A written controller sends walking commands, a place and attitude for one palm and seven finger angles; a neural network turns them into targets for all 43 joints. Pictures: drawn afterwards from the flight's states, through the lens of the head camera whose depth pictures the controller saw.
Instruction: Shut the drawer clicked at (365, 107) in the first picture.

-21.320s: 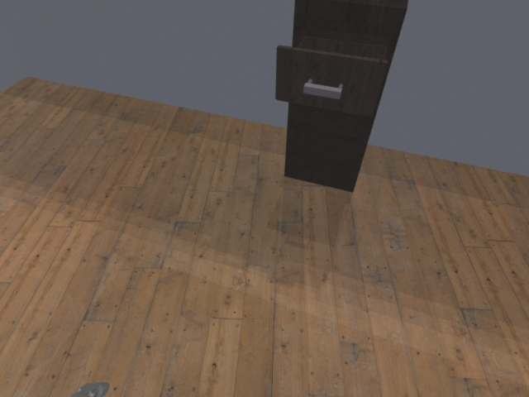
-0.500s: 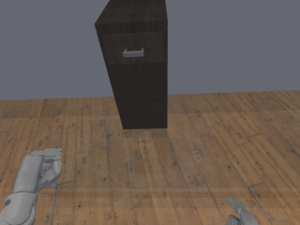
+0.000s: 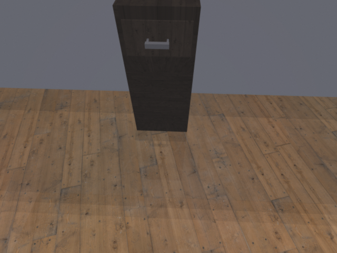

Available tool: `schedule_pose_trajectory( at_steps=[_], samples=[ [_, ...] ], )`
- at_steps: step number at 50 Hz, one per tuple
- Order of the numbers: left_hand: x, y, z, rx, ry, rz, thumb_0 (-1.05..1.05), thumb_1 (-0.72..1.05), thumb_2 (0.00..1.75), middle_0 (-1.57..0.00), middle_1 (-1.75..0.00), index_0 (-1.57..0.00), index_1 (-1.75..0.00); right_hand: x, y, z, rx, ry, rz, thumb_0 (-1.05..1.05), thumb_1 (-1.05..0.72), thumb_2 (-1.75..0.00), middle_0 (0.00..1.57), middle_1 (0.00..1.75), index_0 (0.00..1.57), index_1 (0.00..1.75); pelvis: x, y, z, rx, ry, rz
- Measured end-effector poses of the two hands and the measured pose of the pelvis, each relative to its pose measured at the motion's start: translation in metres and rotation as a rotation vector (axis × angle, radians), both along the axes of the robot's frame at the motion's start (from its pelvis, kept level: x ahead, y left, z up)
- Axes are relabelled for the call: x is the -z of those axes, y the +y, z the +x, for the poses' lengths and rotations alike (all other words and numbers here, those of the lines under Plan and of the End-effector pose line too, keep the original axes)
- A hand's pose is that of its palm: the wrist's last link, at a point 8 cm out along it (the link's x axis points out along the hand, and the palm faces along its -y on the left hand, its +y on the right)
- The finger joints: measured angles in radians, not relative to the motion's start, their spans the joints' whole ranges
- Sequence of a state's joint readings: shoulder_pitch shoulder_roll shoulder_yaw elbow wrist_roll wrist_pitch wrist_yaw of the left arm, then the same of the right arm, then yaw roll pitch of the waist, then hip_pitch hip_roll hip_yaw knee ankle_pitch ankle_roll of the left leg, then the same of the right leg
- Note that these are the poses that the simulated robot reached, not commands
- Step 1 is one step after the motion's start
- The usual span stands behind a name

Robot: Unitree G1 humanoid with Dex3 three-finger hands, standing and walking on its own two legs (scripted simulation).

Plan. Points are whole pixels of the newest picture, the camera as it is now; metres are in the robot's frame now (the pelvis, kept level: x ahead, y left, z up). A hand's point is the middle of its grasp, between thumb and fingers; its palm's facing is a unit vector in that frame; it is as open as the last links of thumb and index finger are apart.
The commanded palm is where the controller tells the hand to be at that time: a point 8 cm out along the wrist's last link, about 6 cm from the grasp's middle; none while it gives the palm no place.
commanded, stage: let the arm hang, fingers relaxed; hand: left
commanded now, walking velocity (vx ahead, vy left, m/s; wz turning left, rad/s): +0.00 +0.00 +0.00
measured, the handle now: (157, 43) +1.00 +0.13 -0.04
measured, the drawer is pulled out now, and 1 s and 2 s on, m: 0.00 0.00 0.00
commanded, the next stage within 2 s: look to check the result in 0.50 s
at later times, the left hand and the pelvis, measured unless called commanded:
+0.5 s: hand out of the picture +0.02 +0.17 -0.17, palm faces +0.00 -0.98 -0.20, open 7.3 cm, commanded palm none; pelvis +0.00 -0.01 +0.00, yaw -1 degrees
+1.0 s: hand out of the picture +0.00 +0.15 -0.17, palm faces +0.02 -0.98 -0.19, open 7.4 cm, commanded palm none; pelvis +0.01 -0.02 +0.00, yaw -1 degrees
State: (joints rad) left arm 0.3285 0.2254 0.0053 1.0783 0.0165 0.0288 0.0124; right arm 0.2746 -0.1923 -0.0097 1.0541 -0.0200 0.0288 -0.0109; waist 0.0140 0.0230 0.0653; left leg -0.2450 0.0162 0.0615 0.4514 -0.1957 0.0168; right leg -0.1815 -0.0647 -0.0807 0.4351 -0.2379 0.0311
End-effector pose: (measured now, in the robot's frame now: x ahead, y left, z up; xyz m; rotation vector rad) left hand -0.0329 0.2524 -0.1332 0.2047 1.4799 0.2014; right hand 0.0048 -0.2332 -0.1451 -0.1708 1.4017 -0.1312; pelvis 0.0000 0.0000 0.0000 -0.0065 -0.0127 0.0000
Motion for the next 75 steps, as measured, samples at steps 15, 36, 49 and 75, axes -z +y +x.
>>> schedule_pose_trajectory(
  at_steps=[15,36,49,75],
  samples=[
    [0.006,-0.03,0.048,0.045,-0.113,-0.058,0.01,0.9,0.9,-0.22,-0.32,-0.22,-0.32,0.005,0.013,-0.01,0.052,-0.007,0.036,0.01,-0.92,-0.9,0.2,0.3,0.19,0.3,-0.002,-0.001,0.001,0.016,-0.014,0.01],
    [0.008,-0.048,0.031,0.007,-0.049,-0.062,0.01,0.91,0.9,-0.2,-0.3,-0.2,-0.3,0.006,0.017,-0.03,0.085,0.072,0.064,0.0,-0.91,-0.9,0.2,0.3,0.19,0.3,-0.002,-0.014,0.006,0.013,-0.014,0.007],
    [0.008,-0.056,0.032,-0.002,-0.05,-0.068,0.01,0.9,0.9,-0.2,-0.3,-0.2,-0.3,0.005,0.002,-0.012,0.07,0.033,0.042,0.0,-0.91,-0.9,0.2,0.3,0.19,0.3,-0.002,-0.02,0.009,0.013,-0.014,0.007],
    [-0.001,-0.046,0.067,0.034,-0.124,-0.016,0.01,0.9,0.9,-0.2,-0.3,-0.2,-0.3,0.003,-0.03,0.005,0.054,0.005,0.007,0.0,-0.91,-0.9,0.2,0.3,0.19,0.3,-0.004,-0.033,0.013,0.015,-0.015,0.007]
  ],
)
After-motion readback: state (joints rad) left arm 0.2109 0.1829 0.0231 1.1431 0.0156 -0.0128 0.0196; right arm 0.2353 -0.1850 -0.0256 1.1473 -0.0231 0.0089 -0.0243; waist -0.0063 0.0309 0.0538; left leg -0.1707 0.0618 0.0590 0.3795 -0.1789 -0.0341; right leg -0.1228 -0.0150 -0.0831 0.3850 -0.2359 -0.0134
